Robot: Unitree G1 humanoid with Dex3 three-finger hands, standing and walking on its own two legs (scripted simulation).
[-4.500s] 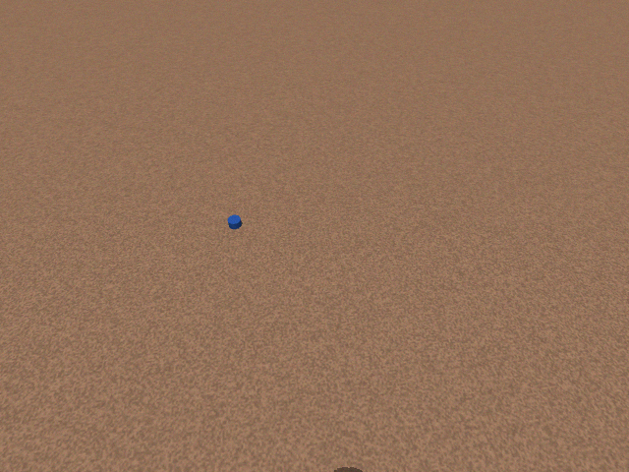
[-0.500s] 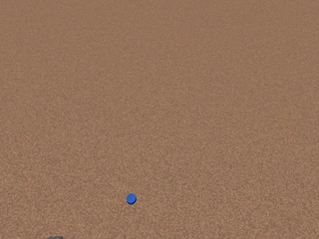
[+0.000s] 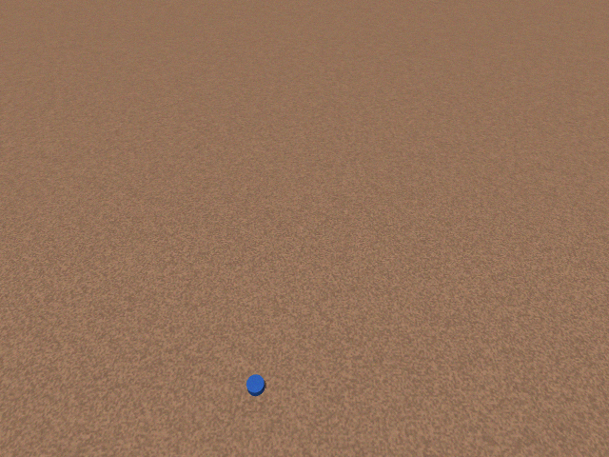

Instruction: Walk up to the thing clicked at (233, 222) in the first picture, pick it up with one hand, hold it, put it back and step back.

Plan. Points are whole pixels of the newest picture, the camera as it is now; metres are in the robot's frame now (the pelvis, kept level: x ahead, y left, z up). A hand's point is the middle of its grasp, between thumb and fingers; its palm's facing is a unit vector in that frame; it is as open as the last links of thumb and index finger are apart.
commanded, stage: walk up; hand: left
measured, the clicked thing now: (255, 385) +0.47 +0.17 -0.77
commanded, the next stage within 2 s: stand in 0.20 s
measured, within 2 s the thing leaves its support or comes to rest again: neither
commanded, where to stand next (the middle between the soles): +0.06 +0.00 m, yaw -1 degrees
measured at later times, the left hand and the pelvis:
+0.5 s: hand out of the picture +0.09 +0.25 -0.15, palm faces -0.03 -0.94 -0.34, open 7.3 cm; pelvis +0.01 +0.00 +0.00, yaw +0 degrees
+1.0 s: hand out of the picture +0.09 +0.24 -0.15, palm faces -0.01 -0.94 -0.34, open 7.3 cm; pelvis +0.02 -0.01 +0.00, yaw +1 degrees
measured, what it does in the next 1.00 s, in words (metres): stands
